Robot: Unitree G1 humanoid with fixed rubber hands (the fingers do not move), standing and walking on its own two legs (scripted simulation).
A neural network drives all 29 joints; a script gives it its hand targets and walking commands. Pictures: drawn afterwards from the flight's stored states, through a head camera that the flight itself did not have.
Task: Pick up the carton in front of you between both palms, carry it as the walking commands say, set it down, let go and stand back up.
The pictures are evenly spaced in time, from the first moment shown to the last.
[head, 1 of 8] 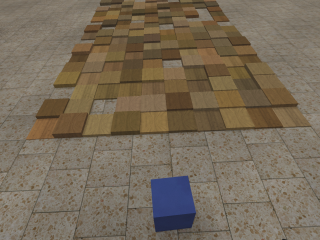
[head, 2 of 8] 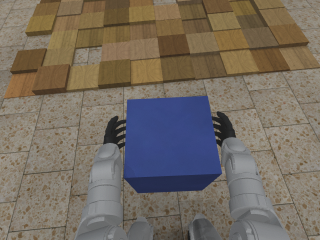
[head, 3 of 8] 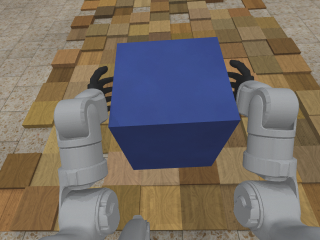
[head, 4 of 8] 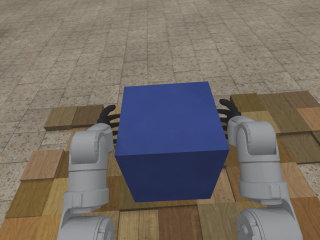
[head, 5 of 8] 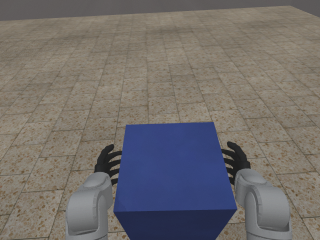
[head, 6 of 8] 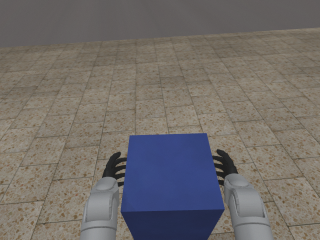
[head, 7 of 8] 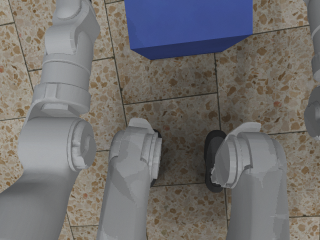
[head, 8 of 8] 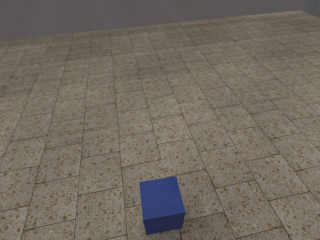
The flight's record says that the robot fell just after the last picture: no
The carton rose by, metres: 0.76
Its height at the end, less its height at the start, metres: +0.00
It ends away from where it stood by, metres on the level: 8.21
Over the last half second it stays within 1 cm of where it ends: yes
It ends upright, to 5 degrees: yes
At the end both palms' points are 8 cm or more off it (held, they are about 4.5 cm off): yes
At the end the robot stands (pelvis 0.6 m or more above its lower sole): yes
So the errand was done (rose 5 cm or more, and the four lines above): yes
